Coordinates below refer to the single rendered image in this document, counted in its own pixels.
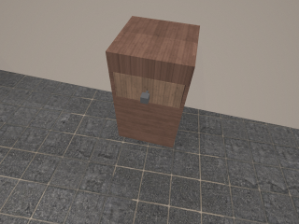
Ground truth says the handle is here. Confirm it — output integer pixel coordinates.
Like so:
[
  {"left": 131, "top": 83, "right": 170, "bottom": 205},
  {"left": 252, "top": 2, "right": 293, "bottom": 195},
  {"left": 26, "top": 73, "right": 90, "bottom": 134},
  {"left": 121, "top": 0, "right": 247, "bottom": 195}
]
[{"left": 140, "top": 91, "right": 150, "bottom": 105}]

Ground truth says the cabinet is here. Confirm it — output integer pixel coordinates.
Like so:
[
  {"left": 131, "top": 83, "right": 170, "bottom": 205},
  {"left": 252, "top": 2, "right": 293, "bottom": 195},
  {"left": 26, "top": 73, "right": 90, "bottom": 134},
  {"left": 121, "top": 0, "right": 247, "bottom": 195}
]
[{"left": 106, "top": 16, "right": 200, "bottom": 148}]

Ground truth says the drawer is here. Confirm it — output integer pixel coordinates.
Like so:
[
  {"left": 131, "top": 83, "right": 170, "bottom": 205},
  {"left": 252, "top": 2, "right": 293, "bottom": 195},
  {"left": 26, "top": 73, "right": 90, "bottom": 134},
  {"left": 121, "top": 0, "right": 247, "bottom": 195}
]
[{"left": 113, "top": 72, "right": 185, "bottom": 108}]

